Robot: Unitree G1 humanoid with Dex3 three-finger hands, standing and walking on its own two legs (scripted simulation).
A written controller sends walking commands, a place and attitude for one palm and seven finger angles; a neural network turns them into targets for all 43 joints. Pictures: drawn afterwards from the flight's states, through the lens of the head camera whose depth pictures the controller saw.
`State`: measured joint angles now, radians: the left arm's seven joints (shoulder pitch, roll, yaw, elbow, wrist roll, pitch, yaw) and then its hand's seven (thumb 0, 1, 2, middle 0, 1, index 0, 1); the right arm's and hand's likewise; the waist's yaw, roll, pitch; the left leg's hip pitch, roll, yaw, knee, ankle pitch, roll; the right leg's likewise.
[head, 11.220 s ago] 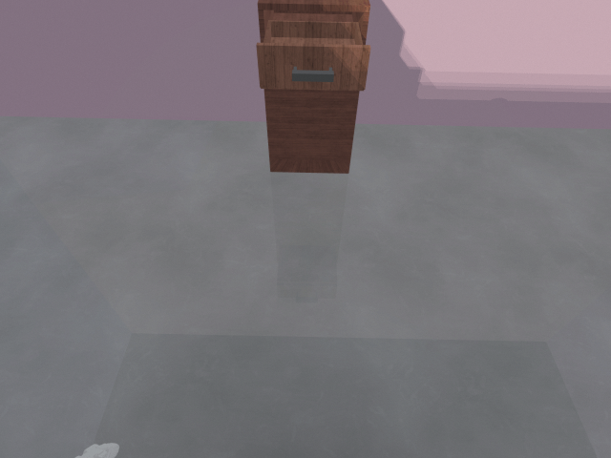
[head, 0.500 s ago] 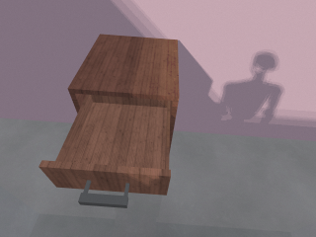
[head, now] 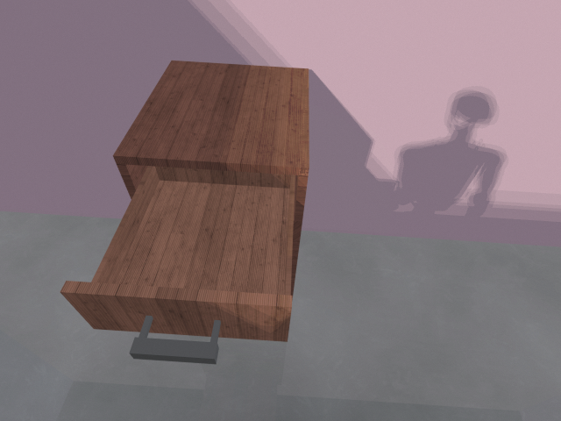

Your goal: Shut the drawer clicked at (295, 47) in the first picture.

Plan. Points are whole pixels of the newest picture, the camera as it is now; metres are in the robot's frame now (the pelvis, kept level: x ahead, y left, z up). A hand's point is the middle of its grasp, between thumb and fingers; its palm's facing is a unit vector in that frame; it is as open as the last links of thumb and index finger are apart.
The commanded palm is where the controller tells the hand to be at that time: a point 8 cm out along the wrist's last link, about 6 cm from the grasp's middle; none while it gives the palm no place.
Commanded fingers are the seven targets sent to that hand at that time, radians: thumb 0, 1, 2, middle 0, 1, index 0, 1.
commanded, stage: raise the hand and make a fist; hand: left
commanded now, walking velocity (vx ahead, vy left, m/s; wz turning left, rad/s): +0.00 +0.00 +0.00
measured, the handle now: (179, 337) +0.26 +0.19 -0.08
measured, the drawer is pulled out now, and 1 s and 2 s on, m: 0.30 0.27 0.27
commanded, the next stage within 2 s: bring the fist close to the handle in 1.82 s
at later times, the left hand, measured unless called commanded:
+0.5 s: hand out of the picture +0.12 +0.15 -0.05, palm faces +0.06 -1.00 -0.06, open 5.1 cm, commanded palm +0.08 +0.20 -0.03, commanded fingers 0.00 0.90 0.90 -0.80 -0.95 -0.80 -0.95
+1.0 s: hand out of the picture +0.11 +0.16 -0.01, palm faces +0.03 -1.00 -0.04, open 3.2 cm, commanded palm +0.05 +0.21 +0.00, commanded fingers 0.00 0.90 0.90 -1.30 -1.49 -1.30 -1.49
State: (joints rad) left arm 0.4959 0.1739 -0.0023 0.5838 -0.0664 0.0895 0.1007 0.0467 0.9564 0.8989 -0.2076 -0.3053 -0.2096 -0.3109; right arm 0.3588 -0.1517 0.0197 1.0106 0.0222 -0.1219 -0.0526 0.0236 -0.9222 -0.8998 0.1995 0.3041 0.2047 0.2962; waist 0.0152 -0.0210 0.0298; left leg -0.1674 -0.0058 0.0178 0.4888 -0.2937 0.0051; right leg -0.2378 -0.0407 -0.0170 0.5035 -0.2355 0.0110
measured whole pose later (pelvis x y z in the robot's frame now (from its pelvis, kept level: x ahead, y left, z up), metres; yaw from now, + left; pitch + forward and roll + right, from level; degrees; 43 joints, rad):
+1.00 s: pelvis -0.02 -0.01 -0.08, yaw +2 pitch +12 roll -2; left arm 0.83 0.19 0.08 -0.33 -0.23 -0.42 -0.24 0.02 0.90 0.90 -1.10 -1.28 -1.11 -1.29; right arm 0.23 -0.21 -0.06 0.48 0.05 -0.23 -0.05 0.02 -0.90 -0.90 0.20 0.30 0.20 0.30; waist 0.01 0.01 -0.15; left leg -0.81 0.02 -0.05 1.16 -0.56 -0.01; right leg -0.84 -0.03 -0.07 1.10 -0.48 0.00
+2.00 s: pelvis -0.01 -0.01 -0.08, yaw +2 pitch +11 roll -2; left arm 0.93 0.20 0.05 -0.45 -0.22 -0.38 -0.20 0.02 0.90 0.90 -1.39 -1.60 -1.40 -1.60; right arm 0.24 -0.19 -0.03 0.42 0.06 -0.20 -0.04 0.02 -0.90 -0.90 0.20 0.30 0.20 0.30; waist 0.03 0.03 -0.16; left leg -0.75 0.02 -0.05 1.12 -0.56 -0.01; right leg -0.77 -0.03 -0.07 1.06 -0.48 0.00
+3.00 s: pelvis -0.03 -0.01 -0.13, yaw +1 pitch +21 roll -2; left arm 0.61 0.19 0.03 -0.20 -0.17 -0.45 -0.16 0.02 0.90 0.90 -1.39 -1.60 -1.40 -1.60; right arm 0.18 -0.20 -0.01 0.44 0.02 -0.12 -0.03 0.02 -0.90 -0.90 0.20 0.30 0.21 0.30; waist 0.00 0.01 -0.20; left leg -1.10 0.01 -0.06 1.39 -0.64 -0.01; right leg -1.13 -0.03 -0.07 1.32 -0.55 0.00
